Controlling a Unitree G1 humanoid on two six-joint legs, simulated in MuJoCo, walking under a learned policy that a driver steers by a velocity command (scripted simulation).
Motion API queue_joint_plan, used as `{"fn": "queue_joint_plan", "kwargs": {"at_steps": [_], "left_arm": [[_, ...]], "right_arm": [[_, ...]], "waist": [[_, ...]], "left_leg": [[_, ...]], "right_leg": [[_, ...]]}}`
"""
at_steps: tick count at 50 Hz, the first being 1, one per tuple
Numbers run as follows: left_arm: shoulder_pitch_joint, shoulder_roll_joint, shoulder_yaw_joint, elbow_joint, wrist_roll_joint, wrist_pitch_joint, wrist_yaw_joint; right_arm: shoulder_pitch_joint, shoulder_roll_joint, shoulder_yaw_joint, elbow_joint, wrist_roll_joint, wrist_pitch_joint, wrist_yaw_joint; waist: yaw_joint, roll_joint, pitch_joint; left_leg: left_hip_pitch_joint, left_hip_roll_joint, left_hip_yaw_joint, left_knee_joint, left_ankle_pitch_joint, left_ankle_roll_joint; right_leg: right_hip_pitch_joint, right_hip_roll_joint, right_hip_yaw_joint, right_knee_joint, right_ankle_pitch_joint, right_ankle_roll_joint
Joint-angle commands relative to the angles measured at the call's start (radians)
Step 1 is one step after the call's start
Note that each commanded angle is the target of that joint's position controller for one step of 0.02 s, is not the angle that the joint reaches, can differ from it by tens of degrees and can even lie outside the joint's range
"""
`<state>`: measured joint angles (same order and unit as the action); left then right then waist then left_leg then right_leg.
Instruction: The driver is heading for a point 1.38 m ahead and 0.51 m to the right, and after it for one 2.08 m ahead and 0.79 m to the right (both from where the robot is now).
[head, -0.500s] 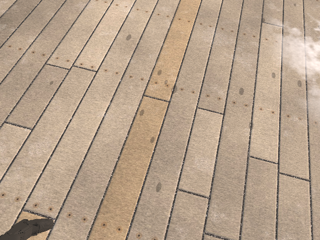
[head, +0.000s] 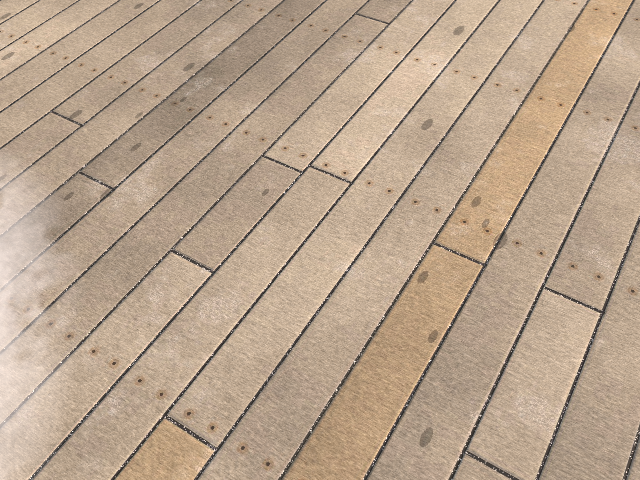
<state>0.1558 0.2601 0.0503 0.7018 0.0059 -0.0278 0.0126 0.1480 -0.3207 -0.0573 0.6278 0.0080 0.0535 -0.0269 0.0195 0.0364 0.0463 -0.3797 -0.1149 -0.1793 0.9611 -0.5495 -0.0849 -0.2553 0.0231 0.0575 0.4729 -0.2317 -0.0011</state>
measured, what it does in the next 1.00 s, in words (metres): walks ahead, turning right: left foot, then right foot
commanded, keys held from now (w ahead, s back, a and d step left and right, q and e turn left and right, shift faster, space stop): shift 0.04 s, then e+shift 0.20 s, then w+e+shift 0.50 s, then w+shift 0.12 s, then w+q+shift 0.14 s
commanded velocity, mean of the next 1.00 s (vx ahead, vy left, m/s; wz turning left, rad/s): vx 0.53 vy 0.00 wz -0.54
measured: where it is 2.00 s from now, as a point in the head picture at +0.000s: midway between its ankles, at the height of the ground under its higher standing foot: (627, 244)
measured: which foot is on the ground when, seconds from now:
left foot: up 0.00-0.14, down 0.16-0.64, up 0.66-1.00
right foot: down 0.00-0.18, up 0.20-0.62, down 0.64-1.00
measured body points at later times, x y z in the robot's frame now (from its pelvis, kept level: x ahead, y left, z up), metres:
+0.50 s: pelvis +0.05 -0.02 +0.00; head +0.06 -0.03 +0.45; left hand +0.31 +0.18 -0.08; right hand +0.01 -0.32 -0.11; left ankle -0.02 +0.15 -0.74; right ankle +0.06 -0.18 -0.69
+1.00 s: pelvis +0.30 -0.27 -0.01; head +0.33 -0.30 +0.44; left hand +0.44 -0.03 -0.13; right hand +0.33 -0.58 -0.11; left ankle +0.58 -0.30 -0.68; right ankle +0.13 -0.21 -0.74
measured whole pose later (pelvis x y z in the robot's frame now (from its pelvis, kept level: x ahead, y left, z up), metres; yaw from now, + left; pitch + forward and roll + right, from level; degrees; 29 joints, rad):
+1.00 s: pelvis +0.30 -0.27 -0.01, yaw -37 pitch +2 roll +0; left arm 0.49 0.29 0.03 0.81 0.00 -0.09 -0.02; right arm 0.10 -0.29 0.00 0.66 -0.03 -0.03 0.06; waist 0.07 0.03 0.02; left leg -0.77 0.09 0.08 0.66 0.10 0.03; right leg 0.18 0.13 0.10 0.11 -0.30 -0.14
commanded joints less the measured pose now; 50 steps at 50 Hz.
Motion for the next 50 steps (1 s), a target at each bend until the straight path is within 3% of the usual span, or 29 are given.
{"fn": "queue_joint_plan", "kwargs": {"at_steps": [1,3,7,8,9,10,11,12,13,14,15,17,23,24,27,29,30,31,32,33,34,35,36,37,39,41,44,48,50], "left_arm": [[-0.058,0.137,0.029,-0.058,-0.003,0.004,0.007],[-0.033,0.123,0.023,-0.046,-0.002,0.016,0.003],[-0.014,0.227,0.056,-0.056,-0.043,0.034,-0.001],[-0.022,0.22,0.055,-0.064,-0.044,0.027,0.0],[-0.035,0.179,0.045,-0.087,-0.035,0.017,-0.003],[-0.051,0.142,0.036,-0.096,-0.04,0.011,-0.006],[-0.044,0.148,0.038,-0.096,-0.039,0.011,-0.009],[-0.044,0.173,0.054,-0.094,-0.038,0.017,-0.01],[-0.018,0.18,0.062,-0.084,-0.043,0.029,-0.011],[-0.023,0.16,0.057,-0.091,-0.046,0.039,-0.018],[-0.055,0.142,0.049,-0.104,-0.046,0.043,-0.023],[-0.091,0.129,0.041,-0.131,-0.045,0.038,-0.036],[-0.129,0.101,0.022,-0.191,-0.043,0.017,-0.06],[-0.18,0.131,0.028,-0.201,0.065,0.057,-0.104],[-0.214,0.135,0.026,-0.223,0.031,0.071,-0.14],[-0.169,0.141,0.024,-0.207,0.027,0.065,-0.129],[-0.067,0.154,0.033,-0.172,0.025,0.059,-0.112],[0.14,0.176,0.051,-0.1,0.023,0.049,-0.09],[0.406,0.254,0.084,-0.015,0.023,0.045,-0.066],[0.339,0.418,0.108,-0.04,0.005,0.048,-0.052],[0.279,0.4,0.104,-0.104,-0.002,0.047,-0.05],[0.26,0.347,0.088,-0.077,0.011,0.048,-0.043],[0.255,0.305,0.077,-0.067,0.018,0.04,-0.035],[0.202,0.28,0.068,-0.072,0.018,0.028,-0.031],[0.13,0.225,0.043,-0.079,0.016,0.001,-0.026],[0.173,0.192,0.03,-0.05,0.007,-0.026,-0.033],[0.259,0.185,0.028,-0.002,0.0,-0.049,-0.036],[0.343,0.171,0.014,0.065,-0.009,-0.076,-0.032],[0.344,0.183,0.009,0.095,-0.001,-0.085,-0.023]], "right_arm": [[0.019,-0.044,-0.019,-0.046,0.004,-0.005,0.0],[-0.011,0.006,-0.001,-0.042,-0.003,-0.013,0.002],[0.053,-0.076,-0.037,-0.008,0.0,-0.027,-0.008],[0.076,-0.11,-0.047,-0.011,-0.006,-0.03,-0.014],[0.1,-0.17,-0.064,-0.007,-0.019,-0.028,-0.021],[0.119,-0.185,-0.076,0.009,-0.028,-0.021,-0.021],[0.1,-0.159,-0.069,-0.007,-0.039,-0.022,-0.021],[0.086,-0.122,-0.056,-0.024,-0.048,-0.029,-0.027],[0.09,-0.105,-0.05,-0.027,-0.04,-0.041,-0.031],[0.091,-0.102,-0.051,-0.02,-0.014,-0.057,-0.029],[0.096,-0.112,-0.053,-0.012,0.006,-0.073,-0.028],[0.126,-0.127,-0.056,-0.003,0.002,-0.092,-0.028],[0.165,-0.162,-0.074,0.019,-0.005,-0.13,-0.001],[0.204,-0.147,-0.06,0.045,-0.073,-0.127,0.016],[0.203,-0.166,-0.063,0.057,-0.066,-0.126,0.02],[0.191,-0.188,-0.064,0.066,-0.062,-0.117,0.023],[0.181,-0.206,-0.067,0.07,-0.055,-0.111,0.024],[0.161,-0.21,-0.064,0.07,-0.042,-0.103,0.028],[0.139,-0.176,-0.048,0.043,-0.051,-0.104,0.034],[0.081,-0.008,-0.005,-0.07,-0.052,-0.121,0.049],[-0.035,-0.097,-0.011,-0.112,-0.078,-0.135,0.054],[-0.078,-0.113,-0.014,-0.116,-0.073,-0.142,0.058],[0.009,-0.107,-0.005,-0.077,-0.07,-0.148,0.054],[0.059,-0.104,-0.002,-0.049,-0.079,-0.141,0.052],[0.134,-0.097,0.006,-0.005,-0.087,-0.106,0.056],[0.081,-0.086,0.012,-0.008,-0.08,-0.087,0.062],[-0.076,-0.057,0.026,-0.041,-0.059,-0.092,0.071],[-0.205,-0.023,0.044,-0.054,-0.036,-0.104,0.089],[-0.207,-0.015,0.05,-0.052,-0.025,-0.11,0.092]], "waist": [[-0.03,-0.18,-0.095],[-0.003,-0.216,-0.111],[-0.025,-0.213,-0.105],[-0.034,-0.171,-0.126],[-0.025,-0.043,-0.144],[-0.035,0.136,-0.123],[-0.051,0.205,-0.107],[-0.063,0.19,-0.096],[-0.056,0.127,-0.109],[-0.055,0.099,-0.08],[-0.073,0.116,-0.035],[-0.098,0.114,0.001],[-0.107,0.072,0.035],[-0.113,0.066,0.041],[-0.109,0.127,0.081],[-0.067,0.108,0.066],[-0.006,0.086,0.014],[0.11,0.007,-0.101],[0.232,-0.142,-0.234],[0.137,-0.507,-0.234],[0.17,-0.275,-0.226],[0.138,-0.169,-0.123],[0.073,-0.103,-0.057],[0.018,-0.066,-0.041],[-0.043,-0.107,-0.027],[-0.04,-0.074,0.03],[0.016,-0.054,0.09],[0.07,-0.056,0.099],[0.052,-0.09,0.094]], "left_leg": [[-0.023,0.074,0.062,-0.055,0.026,-0.032],[0.068,0.101,0.104,-0.259,0.056,-0.03],[0.202,0.048,0.146,-0.585,0.328,0.025],[0.289,0.1,0.11,-0.572,0.399,0.056],[0.361,0.203,0.045,-0.516,0.523,0.111],[0.352,0.291,-0.039,-0.559,0.567,0.198],[0.352,0.42,-0.148,-0.611,0.651,0.29],[0.349,0.496,-0.189,-0.627,0.77,0.351],[0.373,0.497,-0.166,-0.66,0.588,0.344],[0.39,0.472,-0.138,-0.708,0.26,0.306],[0.403,0.45,-0.128,-0.76,0.069,0.279],[0.417,0.439,-0.095,-0.815,-0.034,0.255],[0.441,0.46,0.11,-0.855,0.097,0.229],[0.382,0.448,0.2,-0.863,0.065,0.197],[0.307,0.439,0.299,-0.859,0.051,0.162],[0.298,0.445,0.359,-0.779,0.253,0.153],[0.277,0.434,0.403,-0.62,0.546,0.15],[0.214,0.388,0.475,-0.308,0.869,0.138],[-0.03,0.339,0.474,0.105,0.749,0.106],[-0.46,0.157,0.361,0.416,-0.007,0.049],[-0.571,0.143,0.133,0.499,0.069,0.054],[-0.622,0.187,0.123,0.506,0.148,0.065],[-0.541,0.233,0.127,0.4,0.225,0.071],[-0.438,0.264,0.125,0.323,0.246,0.065],[-0.311,0.275,0.141,0.256,0.301,0.048],[-0.329,0.274,0.168,0.156,0.376,0.038],[-0.39,0.247,0.206,-0.07,0.53,0.035],[-0.328,0.19,0.292,-0.307,0.692,0.113],[-0.259,0.167,0.297,-0.389,0.712,0.165]], "right_leg": [[0.12,-0.209,0.178,-0.102,0.418,-0.186],[0.119,-0.177,0.163,-0.091,0.441,-0.182],[0.098,-0.169,0.282,-0.059,0.402,-0.168],[0.02,-0.16,0.288,-0.041,0.329,-0.135],[-0.1,-0.101,0.213,0.033,0.215,-0.083],[-0.197,0.001,0.072,0.152,0.002,-0.022],[-0.271,0.028,0.0,0.3,-0.23,0.014],[-0.336,0.002,-0.006,0.52,-0.395,0.035],[-0.39,-0.04,0.006,0.636,-0.367,0.04],[-0.453,-0.094,0.018,0.638,-0.276,0.036],[-0.519,-0.11,0.006,0.628,-0.21,0.036],[-0.569,-0.119,-0.024,0.622,-0.147,0.039],[-0.565,-0.161,-0.045,0.476,-0.046,0.02],[-0.491,-0.129,-0.106,0.436,-0.065,0.0],[-0.387,-0.121,-0.167,0.361,-0.092,-0.051],[-0.269,-0.068,-0.218,0.302,-0.151,-0.098],[-0.126,-0.001,-0.26,0.278,-0.182,-0.121],[0.132,0.076,-0.275,0.227,-0.15,-0.152],[0.46,0.055,-0.141,0.177,-0.256,-0.179],[0.56,-0.224,0.512,-0.172,-0.712,-0.265],[0.505,-0.293,0.768,-0.311,-0.743,-0.302],[0.452,-0.311,0.681,-0.274,-0.607,-0.297],[0.31,-0.285,0.573,-0.255,-0.469,-0.279],[0.203,-0.218,0.455,-0.241,-0.364,-0.257],[0.038,-0.143,0.351,-0.285,-0.316,-0.252],[0.008,-0.112,0.285,-0.328,-0.206,-0.26],[0.074,-0.1,0.229,-0.391,-0.008,-0.243],[0.21,-0.113,0.098,-0.451,0.348,-0.17],[0.276,-0.149,0.022,-0.453,0.566,-0.135]]}}
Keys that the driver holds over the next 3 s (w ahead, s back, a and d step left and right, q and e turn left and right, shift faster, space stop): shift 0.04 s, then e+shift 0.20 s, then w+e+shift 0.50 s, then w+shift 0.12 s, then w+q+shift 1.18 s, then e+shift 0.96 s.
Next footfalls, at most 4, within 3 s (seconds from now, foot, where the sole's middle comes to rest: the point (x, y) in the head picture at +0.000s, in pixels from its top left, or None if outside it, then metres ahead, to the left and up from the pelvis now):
0.16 left None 0.02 0.14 -0.78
0.64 right None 0.16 -0.23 -0.78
1.12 left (550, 412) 0.61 -0.41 -0.78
1.54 right None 0.87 -0.78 -0.78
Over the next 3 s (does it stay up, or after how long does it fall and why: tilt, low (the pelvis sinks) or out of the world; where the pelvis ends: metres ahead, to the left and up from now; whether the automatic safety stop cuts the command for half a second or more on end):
stays up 1.62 -0.54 0.00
